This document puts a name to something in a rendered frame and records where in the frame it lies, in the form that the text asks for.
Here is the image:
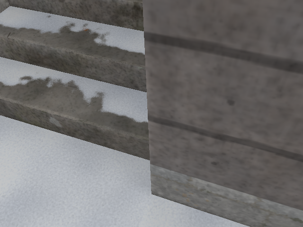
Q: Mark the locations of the stairs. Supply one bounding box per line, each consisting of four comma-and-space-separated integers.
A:
0, 0, 150, 160

